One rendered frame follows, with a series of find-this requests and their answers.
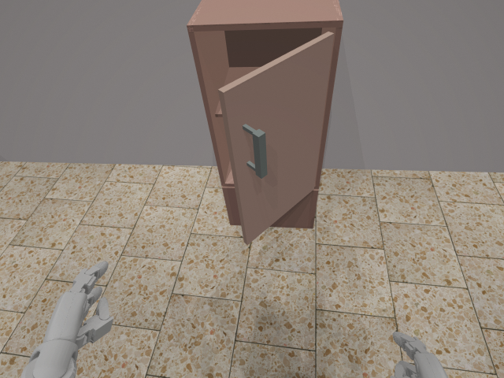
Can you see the left robot hand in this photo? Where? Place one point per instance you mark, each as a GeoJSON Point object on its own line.
{"type": "Point", "coordinates": [73, 306]}

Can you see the handle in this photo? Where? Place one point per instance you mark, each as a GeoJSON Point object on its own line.
{"type": "Point", "coordinates": [260, 159]}

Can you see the cupboard door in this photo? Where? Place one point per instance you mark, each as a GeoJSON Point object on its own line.
{"type": "Point", "coordinates": [285, 99]}

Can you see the right robot hand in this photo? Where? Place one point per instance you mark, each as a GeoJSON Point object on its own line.
{"type": "Point", "coordinates": [427, 365]}

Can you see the left robot forearm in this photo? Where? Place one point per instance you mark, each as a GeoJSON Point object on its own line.
{"type": "Point", "coordinates": [52, 359]}

